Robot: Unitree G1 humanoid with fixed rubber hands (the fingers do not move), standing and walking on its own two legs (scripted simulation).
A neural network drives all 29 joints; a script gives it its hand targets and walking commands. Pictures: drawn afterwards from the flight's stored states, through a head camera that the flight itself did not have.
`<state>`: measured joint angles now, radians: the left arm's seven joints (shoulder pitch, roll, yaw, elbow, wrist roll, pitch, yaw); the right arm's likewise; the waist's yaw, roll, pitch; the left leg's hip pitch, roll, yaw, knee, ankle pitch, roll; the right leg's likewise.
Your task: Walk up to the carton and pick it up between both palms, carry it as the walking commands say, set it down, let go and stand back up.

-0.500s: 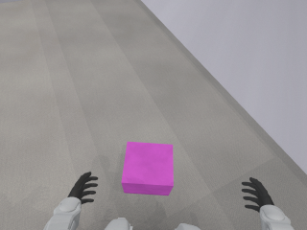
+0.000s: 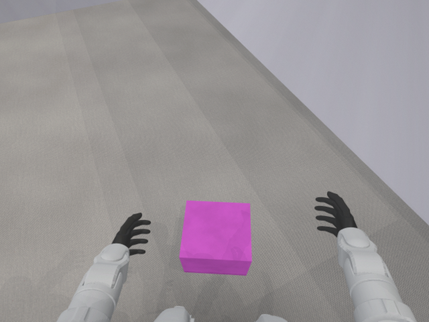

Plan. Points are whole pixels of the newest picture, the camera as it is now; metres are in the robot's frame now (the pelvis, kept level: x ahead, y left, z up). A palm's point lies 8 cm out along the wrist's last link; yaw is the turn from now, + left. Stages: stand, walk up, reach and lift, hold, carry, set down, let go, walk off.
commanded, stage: reach and lift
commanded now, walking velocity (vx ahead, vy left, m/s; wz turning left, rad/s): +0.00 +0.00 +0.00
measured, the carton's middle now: (216, 238) +0.50 +0.02 -0.64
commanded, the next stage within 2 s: none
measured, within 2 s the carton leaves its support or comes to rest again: neither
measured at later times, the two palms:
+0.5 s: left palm (139, 205) +0.40 +0.22 -0.14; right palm (323, 220) +0.38 -0.25 -0.15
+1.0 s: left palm (158, 177) +0.52 +0.20 -0.19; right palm (300, 182) +0.51 -0.22 -0.18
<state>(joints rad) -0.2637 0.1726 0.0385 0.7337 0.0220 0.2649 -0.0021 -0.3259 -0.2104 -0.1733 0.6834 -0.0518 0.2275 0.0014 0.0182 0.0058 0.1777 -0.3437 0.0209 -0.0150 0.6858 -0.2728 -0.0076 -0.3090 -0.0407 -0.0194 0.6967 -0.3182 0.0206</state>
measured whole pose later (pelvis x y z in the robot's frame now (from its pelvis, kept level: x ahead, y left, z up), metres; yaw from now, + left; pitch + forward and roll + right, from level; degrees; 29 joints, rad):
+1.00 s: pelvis -0.02 +0.01 -0.07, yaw -2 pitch +43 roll -1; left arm -1.22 0.35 0.27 0.91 -0.02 0.15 0.06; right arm -1.24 -0.35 -0.24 0.92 -0.01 0.14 0.04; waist -0.02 0.03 0.10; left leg -1.44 0.03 -0.02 0.90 -0.22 -0.01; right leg -1.40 -0.03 0.00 0.91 -0.26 0.03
